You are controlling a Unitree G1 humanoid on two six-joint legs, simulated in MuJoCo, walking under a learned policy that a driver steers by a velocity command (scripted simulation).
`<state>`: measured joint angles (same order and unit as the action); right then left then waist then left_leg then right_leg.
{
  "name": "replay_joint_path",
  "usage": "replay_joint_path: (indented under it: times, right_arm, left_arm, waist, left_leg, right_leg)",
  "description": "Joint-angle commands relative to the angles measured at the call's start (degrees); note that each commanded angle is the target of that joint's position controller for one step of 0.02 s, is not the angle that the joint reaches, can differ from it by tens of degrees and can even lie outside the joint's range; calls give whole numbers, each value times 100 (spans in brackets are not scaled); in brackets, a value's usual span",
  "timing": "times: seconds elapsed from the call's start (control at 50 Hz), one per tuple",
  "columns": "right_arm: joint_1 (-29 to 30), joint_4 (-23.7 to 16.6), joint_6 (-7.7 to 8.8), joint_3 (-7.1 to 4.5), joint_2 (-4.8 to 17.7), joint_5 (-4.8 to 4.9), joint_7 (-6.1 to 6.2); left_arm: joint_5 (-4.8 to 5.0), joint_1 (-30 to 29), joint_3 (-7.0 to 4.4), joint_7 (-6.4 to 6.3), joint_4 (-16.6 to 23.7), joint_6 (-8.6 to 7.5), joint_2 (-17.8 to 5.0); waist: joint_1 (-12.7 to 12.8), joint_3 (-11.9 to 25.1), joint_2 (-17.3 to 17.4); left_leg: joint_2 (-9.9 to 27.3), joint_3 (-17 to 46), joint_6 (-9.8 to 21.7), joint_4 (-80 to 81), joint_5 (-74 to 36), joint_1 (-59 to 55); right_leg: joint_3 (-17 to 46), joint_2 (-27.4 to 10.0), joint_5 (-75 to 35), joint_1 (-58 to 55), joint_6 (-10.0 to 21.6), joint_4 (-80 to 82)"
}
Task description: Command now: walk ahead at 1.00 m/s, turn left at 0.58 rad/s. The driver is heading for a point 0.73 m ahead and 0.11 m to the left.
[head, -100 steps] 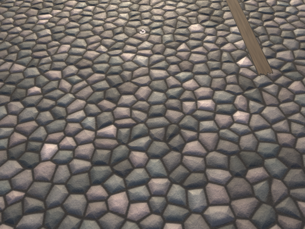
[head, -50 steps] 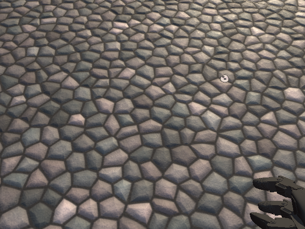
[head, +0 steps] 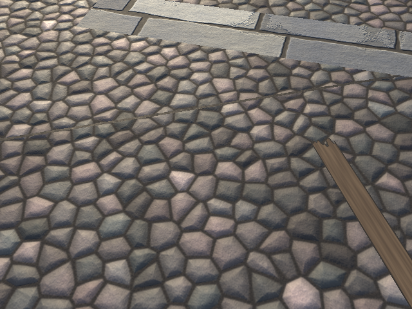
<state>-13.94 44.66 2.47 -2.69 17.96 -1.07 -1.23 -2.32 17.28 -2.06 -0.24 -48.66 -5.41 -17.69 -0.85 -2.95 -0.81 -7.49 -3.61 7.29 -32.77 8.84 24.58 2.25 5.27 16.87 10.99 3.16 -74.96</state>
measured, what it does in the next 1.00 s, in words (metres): walks ahead, turning left: right foot, then left foot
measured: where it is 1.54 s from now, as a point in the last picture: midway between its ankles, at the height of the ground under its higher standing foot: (175, 201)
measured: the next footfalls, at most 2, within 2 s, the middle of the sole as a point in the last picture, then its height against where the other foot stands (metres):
right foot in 0.34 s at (252, 280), level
left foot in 0.72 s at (149, 213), level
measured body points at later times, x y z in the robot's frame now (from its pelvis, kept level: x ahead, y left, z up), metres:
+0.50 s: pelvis +0.48 +0.01 +0.02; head +0.50 +0.02 +0.47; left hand +0.47 +0.32 -0.08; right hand +0.70 -0.23 -0.09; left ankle +0.37 +0.08 -0.61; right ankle +0.51 -0.12 -0.72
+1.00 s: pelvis +0.78 +0.14 +0.02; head +0.82 +0.16 +0.47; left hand +0.77 +0.41 -0.11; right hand +0.95 -0.04 -0.11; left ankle +0.77 +0.22 -0.72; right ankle +0.92 +0.06 -0.68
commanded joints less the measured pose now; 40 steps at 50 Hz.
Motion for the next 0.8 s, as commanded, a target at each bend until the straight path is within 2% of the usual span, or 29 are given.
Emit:
replay_joint_path:
  times: [0.02, 0.04, 0.08, 0.12, 0.16, 0.2, 0.24, 0.28, 0.3, 0.32, 0.34, 0.36, 0.38, 0.4, 0.42, 0.44, 0.46, 0.5, 0.52, 0.56, 0.6, 0.64, 0.68, 0.7, 0.72, 0.74, 0.76, 0.78, 0.8]
  right_arm:
    - [-997, 126, 54, -205, 461, 20, 33]
    - [-976, 206, 92, -178, 490, 24, 77]
    - [-1054, 241, 191, -202, 616, 73, 65]
    - [-1021, 153, 235, -255, 743, 69, 63]
    - [-1028, 116, 250, -313, 776, 113, 35]
    - [-1243, 153, 263, -374, 878, 196, -11]
    - [-1421, 190, 237, -416, 938, 200, 9]
    - [-1451, 200, 203, -444, 1026, 166, 79]
    - [-1392, 194, 202, -479, 1199, 129, 80]
    - [-1104, 115, 232, -499, 1274, 121, 55]
    - [-908, -70, 311, -368, 791, 110, 56]
    - [-1586, -339, 289, -127, -44, 390, 93]
    - [-1138, -330, 174, -121, 410, 216, 138]
    - [-497, -320, 127, -171, 601, 64, 102]
    - [-219, -356, 105, -157, 521, -16, 24]
    - [-11, -412, 71, -131, 375, -83, -62]
    - [-56, -497, 9, -86, 205, -111, -134]
    - [174, -682, -88, 8, -22, -129, -186]
    - [374, -807, -107, 44, -36, -152, -217]
    - [893, -1103, -63, 110, 12, -201, -255]
    - [1056, -1117, 57, 225, -93, -174, -355]
    - [783, -936, 92, 212, 0, -157, -374]
    - [-203, -519, 115, 115, 269, -259, -267]
    - [-845, -261, 152, 48, 440, -343, -191]
    - [-1144, -136, 182, -39, 820, -413, -96]
    - [-1080, -291, 180, -114, 1253, -399, -39]
    - [-1270, -412, 134, -217, 1167, 40, 21]
    - [-609, -447, 107, -171, 982, 172, 100]
    - [-158, -398, 85, -40, 542, 166, 122]
  left_arm:
    - [-139, -849, 58, 53, 1024, -200, -488]
    - [-231, -729, 124, 90, 1116, -89, -373]
    - [-264, -810, 209, 117, 1269, 85, -297]
    - [-175, -1553, 299, 178, 1620, 94, -287]
    - [-53, -2122, 393, 251, 1826, 73, -128]
    - [24, -2276, 396, 244, 1875, 65, -97]
    - [35, -2390, 356, 187, 1934, 48, -217]
    - [17, -2059, 252, 103, 1856, 7, -436]
    - [30, -1409, 143, 33, 1679, -24, -646]
    - [19, -394, 26, -54, 1447, -64, -851]
    - [-105, 940, -173, -192, 1284, -73, -1307]
    - [-283, 863, -271, -169, 1236, -33, -1662]
    - [-145, 485, -313, -151, 1244, 51, -1331]
    - [-95, 119, -186, -123, 1227, 45, -753]
    - [-119, 33, -127, -76, 1087, 31, -490]
    - [-131, 152, -98, -68, 921, 4, -389]
    - [-103, 274, -74, -51, 738, -51, -307]
    - [34, 431, -37, 36, 462, -170, -122]
    - [77, 442, -45, 61, 387, -205, -153]
    - [103, 146, -52, 77, 356, -243, -266]
    - [157, -36, -63, 123, 308, -279, -390]
    - [223, 244, -131, 146, 139, -310, -772]
    - [296, 305, -165, 75, 70, -230, -1011]
    - [335, 382, -141, 15, 45, -174, -993]
    - [332, 637, -104, -15, 105, -109, -801]
    - [401, 1870, 48, -26, 109, 20, -80]
    - [454, 1577, -27, -122, 132, 117, -575]
    - [399, 1045, -4, -118, 285, 132, -592]
    - [262, 743, 13, -95, 312, 144, -578]
  waist:
    - [-126, 311, -528]
    - [143, 151, -273]
    - [271, -78, 3]
    - [155, -400, 77]
    - [-63, -454, 230]
    - [-273, -205, 306]
    - [-401, -37, 364]
    - [-245, 330, 370]
    - [84, 822, 341]
    - [680, 1347, 320]
    - [1212, 2199, -162]
    - [654, 3081, -1868]
    - [649, 2504, -1355]
    - [706, 1483, -676]
    - [614, 932, -201]
    - [532, 615, -144]
    - [345, 476, -448]
    - [143, 303, -492]
    - [90, 181, -486]
    - [-76, -283, -400]
    - [-117, -260, -283]
    - [-206, 23, -401]
    - [-653, 583, -402]
    - [-944, 850, -389]
    - [-927, 1215, 134]
    - [-244, 2624, 1404]
    - [-714, 3579, 720]
    - [-433, 2727, 575]
    - [-189, 1747, 318]
  left_leg:
    - [1723, 3644, 1140, 2003, 1195, -2235]
    - [1539, 3421, 1125, 2070, 974, -1748]
    - [1299, 3079, 1170, 2270, 759, -1086]
    - [1089, 2775, 1136, 2663, 420, -331]
    - [805, 2447, 832, 2777, -120, 45]
    - [852, 2450, 614, 2659, -1184, -267]
    - [934, 2517, 467, 2254, -1947, -1065]
    - [962, 2548, 245, 1367, -3169, -1660]
    - [893, 2459, 124, 425, -3790, -1781]
    - [687, 2371, 5, -873, -3397, -1200]
    - [453, 1959, 13, -2638, -1757, -397]
    - [-46, 1299, -160, -4402, 2178, 1358]
    - [519, 1025, -53, -4820, 1555, 2062]
    - [756, 907, -65, -4565, 966, 2189]
    - [903, 877, -104, -4316, 741, 2058]
    - [1001, 907, -128, -4154, 737, 1924]
    - [1040, 941, -171, -4052, 828, 1822]
    - [1099, 1005, -210, -3774, 971, 1990]
    - [1114, 1002, -233, -3554, 850, 2149]
    - [1029, 786, -337, -2473, 314, 1988]
    - [720, 122, -371, -746, -840, 423]
    - [359, -134, -297, -358, -1337, -816]
    - [113, -103, -61, 12, -1430, -1940]
    - [292, 179, 72, 327, -1862, -2657]
    - [1157, 855, 193, 209, -3989, -3480]
    - [3230, 2856, 1161, -892, -8450, -5209]
    - [3383, 3277, 1479, -601, -8526, -5367]
    - [2995, 2755, 1282, 9, -6972, -4385]
    - [2623, 2394, 1045, 400, -5846, -3453]
  right_leg:
    - [464, -744, -88, 2905, -136, -191]
    - [422, -795, 28, 2739, -227, 93]
    - [270, -967, 291, 2685, -390, 808]
    - [-44, -1008, -333, 2409, -552, 2018]
    - [-229, -892, -1478, 1681, -613, 3266]
    - [-310, -709, -2364, 1125, -558, 3810]
    - [-255, -608, -2315, 1106, -486, 4242]
    - [-218, -402, -1716, 534, -383, 4654]
    - [-247, -281, -1211, -218, -302, 4680]
    - [2, -614, -951, -1496, -184, 4612]
    - [1093, -1821, 959, -2865, 21, 4565]
    - [4165, -3539, 2294, -4191, 669, 5435]
    - [4572, -3283, 3029, -3548, 710, 5827]
    - [3441, -2848, 2271, -2664, 583, 5851]
    - [2595, -2564, 1047, -1964, 546, 5871]
    - [1970, -2296, 160, -1490, 472, 5952]
    - [1639, -2189, -323, -1164, 479, 6014]
    - [1171, -2099, -951, -971, 462, 6222]
    - [946, -2098, -1133, -898, 468, 6399]
    - [121, -1904, -2919, -406, 396, 6605]
    - [-770, -1405, -3982, 378, 185, 6732]
    - [-825, -1487, -4835, 399, 181, 6469]
    - [-998, -1465, -5813, 20, 52, 5018]
    - [-1065, -1337, -5375, 155, -62, 3833]
    - [-1192, -897, -2586, 729, -189, 2056]
    - [-600, -233, 2359, 1931, -325, -823]
    - [519, -101, 1955, 2228, -259, -1340]
    - [479, -465, 1325, 2402, -253, -851]
    - [232, -708, 1080, 2506, -280, -159]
